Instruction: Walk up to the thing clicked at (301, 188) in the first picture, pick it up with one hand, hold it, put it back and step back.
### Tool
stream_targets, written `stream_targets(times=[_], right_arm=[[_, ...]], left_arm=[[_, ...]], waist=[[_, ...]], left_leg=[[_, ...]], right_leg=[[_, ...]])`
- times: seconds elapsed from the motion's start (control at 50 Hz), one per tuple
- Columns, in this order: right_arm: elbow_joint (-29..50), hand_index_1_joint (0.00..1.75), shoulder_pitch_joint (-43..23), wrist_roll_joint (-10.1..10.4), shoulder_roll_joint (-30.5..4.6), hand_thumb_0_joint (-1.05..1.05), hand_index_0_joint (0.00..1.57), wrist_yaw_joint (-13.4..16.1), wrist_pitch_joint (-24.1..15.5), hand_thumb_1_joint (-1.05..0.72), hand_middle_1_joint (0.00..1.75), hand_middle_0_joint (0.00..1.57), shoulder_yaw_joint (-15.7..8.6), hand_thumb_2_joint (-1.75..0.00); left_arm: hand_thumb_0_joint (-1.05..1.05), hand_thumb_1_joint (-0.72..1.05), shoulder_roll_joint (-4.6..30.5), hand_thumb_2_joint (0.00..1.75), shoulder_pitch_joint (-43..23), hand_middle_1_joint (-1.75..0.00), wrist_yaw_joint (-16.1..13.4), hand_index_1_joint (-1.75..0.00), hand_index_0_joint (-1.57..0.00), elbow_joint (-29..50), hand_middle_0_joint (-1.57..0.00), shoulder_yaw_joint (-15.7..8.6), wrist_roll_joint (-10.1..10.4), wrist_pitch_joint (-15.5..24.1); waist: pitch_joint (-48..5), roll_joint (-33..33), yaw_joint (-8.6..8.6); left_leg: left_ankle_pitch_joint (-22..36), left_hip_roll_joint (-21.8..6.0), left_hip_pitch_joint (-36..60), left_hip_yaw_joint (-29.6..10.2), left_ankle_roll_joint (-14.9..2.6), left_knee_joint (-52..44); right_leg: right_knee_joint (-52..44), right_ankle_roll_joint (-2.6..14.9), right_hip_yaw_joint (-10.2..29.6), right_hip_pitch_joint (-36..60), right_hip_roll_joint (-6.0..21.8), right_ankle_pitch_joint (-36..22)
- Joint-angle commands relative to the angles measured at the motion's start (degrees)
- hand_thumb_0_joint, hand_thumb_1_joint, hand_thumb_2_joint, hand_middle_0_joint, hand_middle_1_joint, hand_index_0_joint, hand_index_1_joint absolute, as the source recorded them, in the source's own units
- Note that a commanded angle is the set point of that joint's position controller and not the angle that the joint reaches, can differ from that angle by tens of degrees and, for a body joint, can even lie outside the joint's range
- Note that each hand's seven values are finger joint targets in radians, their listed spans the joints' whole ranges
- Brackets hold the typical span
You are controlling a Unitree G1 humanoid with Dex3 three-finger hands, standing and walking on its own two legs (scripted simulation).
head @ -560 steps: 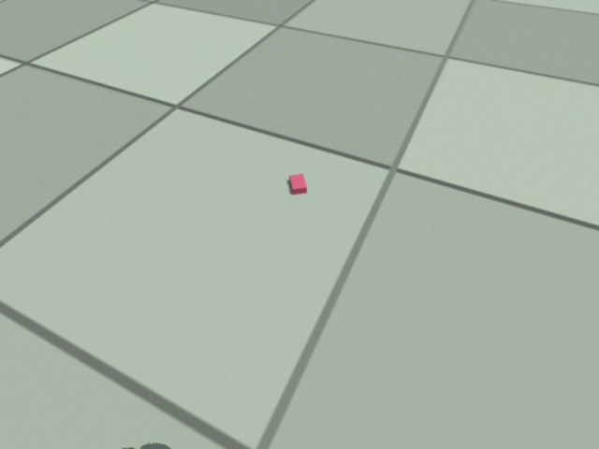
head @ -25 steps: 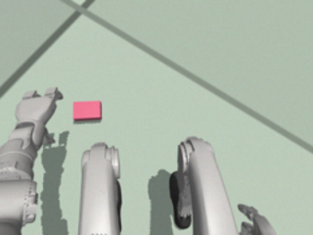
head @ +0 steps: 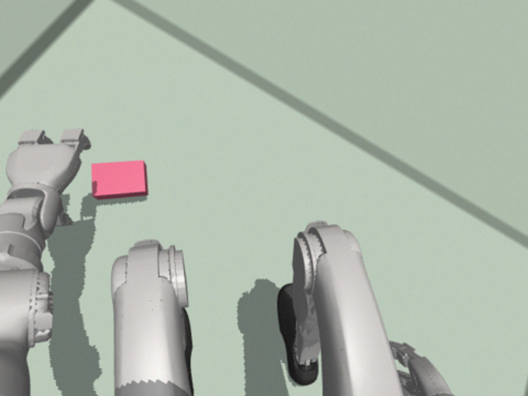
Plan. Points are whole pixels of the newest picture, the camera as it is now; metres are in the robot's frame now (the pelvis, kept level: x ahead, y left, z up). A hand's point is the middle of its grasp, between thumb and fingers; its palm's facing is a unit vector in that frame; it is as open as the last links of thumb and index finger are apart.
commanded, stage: rise first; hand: left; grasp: from above
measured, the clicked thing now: (120, 180) +0.48 +0.24 -0.32
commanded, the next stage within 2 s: none
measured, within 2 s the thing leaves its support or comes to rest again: neither
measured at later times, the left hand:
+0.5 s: hand (71, 182) +0.44 +0.29 -0.19, palm faces -0.45 -0.06 -0.89, open 13.6 cm
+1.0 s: hand (79, 182) +0.44 +0.28 -0.21, palm faces -0.45 -0.06 -0.89, open 13.5 cm
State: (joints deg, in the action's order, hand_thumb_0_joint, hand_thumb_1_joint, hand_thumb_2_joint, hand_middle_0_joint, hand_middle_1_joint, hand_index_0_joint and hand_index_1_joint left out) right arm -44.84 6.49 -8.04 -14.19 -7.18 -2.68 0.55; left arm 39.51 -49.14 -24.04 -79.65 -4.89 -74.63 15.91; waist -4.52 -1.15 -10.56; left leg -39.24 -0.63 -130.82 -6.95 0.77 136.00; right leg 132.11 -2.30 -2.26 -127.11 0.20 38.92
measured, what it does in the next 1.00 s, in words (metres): stands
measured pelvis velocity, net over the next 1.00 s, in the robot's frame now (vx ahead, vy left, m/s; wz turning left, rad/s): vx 0.00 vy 0.00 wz -0.04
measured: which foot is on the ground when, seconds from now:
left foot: down 0.00-1.00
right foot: down 0.00-1.00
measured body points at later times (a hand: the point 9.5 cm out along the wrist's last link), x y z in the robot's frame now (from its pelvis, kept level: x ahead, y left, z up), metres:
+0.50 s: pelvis +0.00 +0.00 -0.01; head +0.25 +0.06 +0.36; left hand +0.46 +0.29 -0.14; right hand +0.06 -0.28 -0.12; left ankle +0.08 +0.13 -0.31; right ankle +0.10 -0.13 -0.31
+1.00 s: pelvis +0.00 +0.00 -0.02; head +0.24 +0.07 +0.35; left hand +0.46 +0.28 -0.15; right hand +0.05 -0.28 -0.12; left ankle +0.08 +0.13 -0.31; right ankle +0.10 -0.13 -0.31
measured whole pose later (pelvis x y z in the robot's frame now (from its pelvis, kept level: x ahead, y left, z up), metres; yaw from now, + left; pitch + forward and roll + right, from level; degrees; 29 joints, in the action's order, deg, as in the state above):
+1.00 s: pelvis +0.00 +0.00 -0.02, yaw -2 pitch +33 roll -8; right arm -43.8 7.5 -9.7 -15.5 -8.8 -3.9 3.5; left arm 42.7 -50.8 -26.9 -83.3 -6.7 -74.4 15.0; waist -1.2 -1.9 -14.0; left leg -40.1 -0.7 -133.3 -9.1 1.2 140.2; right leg 135.0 -2.5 -3.8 -129.3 -0.6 38.8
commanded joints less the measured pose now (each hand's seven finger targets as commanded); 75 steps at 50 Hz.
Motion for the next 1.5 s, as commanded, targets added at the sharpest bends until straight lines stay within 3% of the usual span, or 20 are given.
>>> stream_targets(times=[0.0,0.06,0.12,0.16,0.26,0.32,0.42,0.5,0.54,0.58,0.6,0.66,0.86,0.98,1.24,1.28,1.36,1.42,1.48], right_arm=[[0.9,0.30,11.1,-0.5,-14.3,0.00,0.20,0.7,-0.5,-0.90,0.30,0.20,-4.2,-0.90],[1.0,0.30,11.2,-0.6,-14.2,0.00,0.20,0.6,-0.5,-0.90,0.30,0.20,-4.2,-0.90],[0.8,0.30,11.9,-0.9,-14.5,0.00,0.20,0.5,-0.5,-0.90,0.30,0.20,-3.9,-0.90],[1.1,0.30,11.7,-0.8,-14.6,0.00,0.20,0.4,-0.4,-0.90,0.30,0.20,-3.9,-0.90],[1.3,0.30,11.9,-1.0,-14.6,0.00,0.20,0.3,-0.3,-0.90,0.30,0.20,-3.6,-0.90],[1.4,0.30,12.0,-1.2,-15.0,0.00,0.20,0.2,-0.2,-0.90,0.30,0.20,-3.2,-0.90],[1.3,0.30,12.0,-1.1,-15.3,0.00,0.20,0.1,-0.3,-0.90,0.30,0.20,-3.1,-0.90],[1.4,0.30,12.0,-1.4,-15.4,0.00,0.20,0.0,-0.5,-0.90,0.30,0.20,-2.7,-0.90],[1.4,0.30,12.4,-1.3,-15.8,0.00,0.20,-0.1,-0.6,-0.90,0.30,0.20,-2.7,-0.90],[1.6,0.30,11.7,-1.3,-15.7,0.00,0.20,-0.1,-0.8,-0.90,0.30,0.20,-2.7,-0.90],[1.5,0.30,12.0,-1.4,-15.7,0.00,0.20,-0.1,-0.8,-0.90,0.30,0.20,-2.5,-0.90],[1.3,0.30,12.6,-1.3,-15.8,0.00,0.20,-0.3,-1.0,-0.90,0.30,0.20,-2.5,-0.90],[1.6,0.30,12.5,-1.8,-16.2,0.00,0.20,-0.8,-1.3,-0.90,0.30,0.20,-1.6,-0.90],[1.9,0.30,11.6,-1.5,-16.3,0.00,0.20,-0.8,-1.5,-0.90,0.30,0.20,-1.7,-0.90],[1.7,0.30,12.7,-0.8,-16.1,0.00,0.20,-1.0,-1.8,-0.90,0.30,0.20,-2.0,-0.90],[1.9,0.30,12.5,-0.6,-16.1,0.00,0.20,-0.9,-1.7,-0.90,0.30,0.20,-2.0,-0.90],[1.7,0.30,12.4,-0.6,-15.7,0.00,0.20,-0.8,-1.7,-0.90,0.30,0.20,-1.9,-0.90],[1.8,0.30,12.7,-0.6,-16.0,0.00,0.20,-0.8,-1.7,-0.90,0.30,0.20,-1.8,-0.90],[1.5,0.30,12.7,-0.9,-15.9,0.00,0.20,-0.7,-1.6,-0.90,0.30,0.20,-1.5,-0.90]], left_arm=[[0.00,-0.44,14.8,0.92,-17.7,-0.95,-2.6,-0.93,-0.15,7.0,-0.13,-2.5,1.4,-0.5],[0.00,-0.41,15.7,0.89,-17.5,-0.93,-2.7,-0.91,-0.18,7.7,-0.15,-3.1,1.4,-0.3],[0.00,-0.41,14.8,0.89,-16.8,-0.95,-2.7,-0.92,-0.17,7.3,-0.14,-2.9,1.8,-0.6],[0.00,-0.42,16.6,0.90,-16.8,-0.95,-2.7,-0.92,-0.17,7.2,-0.14,-3.8,2.0,-0.5],[0.00,-0.44,16.4,0.91,-15.7,-0.95,-2.7,-0.92,-0.15,7.0,-0.13,-4.0,2.3,-0.7],[0.00,-0.45,16.5,0.93,-16.9,-0.94,-2.7,-0.93,-0.15,6.8,-0.13,-3.7,2.0,-0.5],[0.00,-0.45,17.0,0.92,-16.5,-0.95,-3.1,-0.93,-0.15,5.7,-0.13,-4.0,2.1,-0.5],[0.00,-0.47,16.6,0.94,-17.9,-0.95,-3.2,-0.94,-0.13,5.2,-0.12,-3.0,1.6,-0.5],[0.00,-0.48,17.7,0.95,-17.2,-0.95,-3.4,-0.94,-0.13,5.1,-0.12,-4.2,1.7,-0.6],[0.00,-0.48,16.5,0.95,-17.2,-0.97,-3.6,-0.96,-0.12,4.8,-0.10,-3.4,2.1,-0.6],[0.00,-0.52,16.5,1.01,-17.9,-0.92,-3.5,-0.96,-0.12,4.8,-0.15,-2.8,1.6,-0.6],[0.00,-0.45,16.3,0.93,-17.2,-0.92,-3.8,-0.92,-0.16,4.8,-0.16,-3.1,1.7,-0.7],[0.00,-0.41,17.1,0.91,-17.7,-0.90,-4.8,-0.90,-0.19,3.0,-0.18,-3.5,1.2,-1.0],[0.00,-0.40,18.1,0.89,-17.1,-0.89,-5.5,-0.89,-0.20,4.7,-0.20,-4.3,1.4,-1.3],[0.00,-0.32,15.6,0.83,-16.9,-0.83,-3.5,-0.82,-0.27,4.8,-0.27,-2.0,2.4,-2.3],[0.00,-0.31,16.9,0.82,-16.2,-0.81,-3.5,-0.81,-0.29,5.2,-0.29,-3.0,2.7,-2.0],[0.00,-0.29,14.2,0.80,-17.1,-0.78,-3.0,-0.78,-0.31,4.5,-0.31,-1.1,2.6,-1.6],[0.00,-0.27,16.6,0.79,-17.8,-0.78,-3.3,-0.78,-0.31,5.5,-0.31,-2.5,2.2,-1.1],[0.00,-0.26,14.8,0.78,-18.1,-0.77,-3.6,-0.77,-0.33,3.4,-0.33,-1.4,1.8,-0.8]], waist=[[-38.0,14.0,-0.35],[-38.0,14.8,-0.08],[-38.2,14.3,-0.89],[-38.1,14.6,-0.33],[-38.0,15.0,-0.17],[-37.1,14.6,-1.24],[-36.8,14.5,-1.01],[-35.7,15.8,-2.16],[-35.5,15.4,-1.84],[-34.6,15.7,-1.80],[-34.7,15.9,-2.58],[-35.8,16.7,-2.42],[-34.2,16.6,-3.75],[-35.8,18.6,-2.58],[-34.4,16.2,-3.42],[-34.9,16.1,-2.35],[-33.5,15.5,-3.35],[-34.8,15.3,-2.90],[-34.8,15.3,-3.73]], left_leg=[[9.1,1.4,29.7,5.3,-2.68,-13.7],[9.0,1.3,29.4,5.3,-2.57,-13.6],[11.6,1.2,29.8,5.2,-2.69,-12.5],[10.5,1.3,28.3,5.5,-2.75,-12.2],[10.6,1.3,28.8,5.4,-2.60,-11.8],[10.1,1.3,27.4,5.2,-2.67,-11.5],[9.9,1.2,27.0,5.1,-2.65,-11.2],[8.9,1.2,26.8,4.9,-2.56,-11.0],[9.3,1.2,27.1,4.7,-2.55,-11.1],[8.2,1.1,26.8,4.7,-2.47,-11.3],[8.2,1.1,27.2,4.6,-2.47,-11.1],[10.7,1.0,28.7,4.4,-2.23,-10.9],[9.4,1.0,26.4,4.3,-2.46,-10.3],[9.4,1.0,27.5,4.4,-2.16,-10.7],[8.8,1.2,26.4,4.5,-2.42,-10.9],[8.3,1.2,25.7,4.7,-2.49,-11.0],[8.1,1.2,25.4,4.6,-2.46,-11.2],[8.8,1.3,25.5,4.6,-2.46,-11.0],[9.6,1.4,25.8,4.6,-2.44,-10.4]], right_leg=[[-13.0,4.03,-5.6,16.1,-1.9,-10.5],[-12.4,4.15,-5.7,16.1,-2.0,-10.3],[-11.9,3.83,-5.8,17.2,-1.9,-13.1],[-12.2,3.90,-5.5,17.8,-2.0,-12.5],[-11.8,4.06,-5.6,17.8,-2.2,-12.4],[-11.8,4.01,-6.0,17.5,-2.3,-12.2],[-11.5,4.05,-6.0,17.4,-2.4,-12.2],[-11.4,4.13,-6.3,16.6,-2.5,-11.3],[-11.1,4.09,-6.6,16.4,-2.4,-11.4],[-11.2,4.20,-6.5,15.2,-2.4,-10.4],[-11.4,4.10,-6.7,15.5,-2.5,-10.6],[-10.4,4.04,-6.9,15.8,-2.5,-12.8],[-10.5,3.81,-7.2,15.9,-2.7,-12.0],[-10.0,4.13,-7.2,15.4,-2.7,-11.9],[-10.9,4.09,-7.0,15.6,-2.5,-11.9],[-11.5,4.13,-6.6,16.3,-2.5,-11.3],[-11.7,4.04,-6.8,15.7,-2.6,-11.0],[-11.6,4.00,-6.7,16.7,-2.5,-11.5],[-11.4,3.91,-6.8,16.6,-2.7,-12.5]])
